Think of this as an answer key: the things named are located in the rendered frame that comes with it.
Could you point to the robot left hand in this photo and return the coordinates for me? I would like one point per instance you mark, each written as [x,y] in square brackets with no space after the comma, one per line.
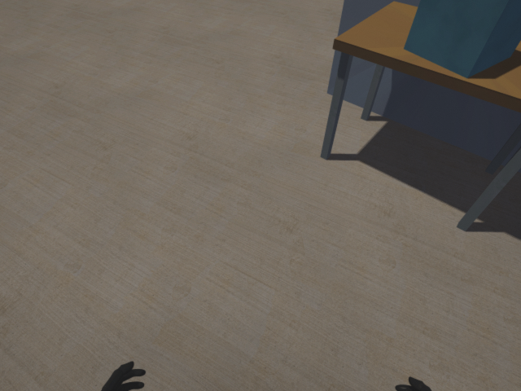
[123,373]

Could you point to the table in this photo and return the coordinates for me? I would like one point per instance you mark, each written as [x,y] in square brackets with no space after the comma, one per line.
[381,39]

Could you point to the carton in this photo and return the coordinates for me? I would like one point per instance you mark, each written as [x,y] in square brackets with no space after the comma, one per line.
[465,36]

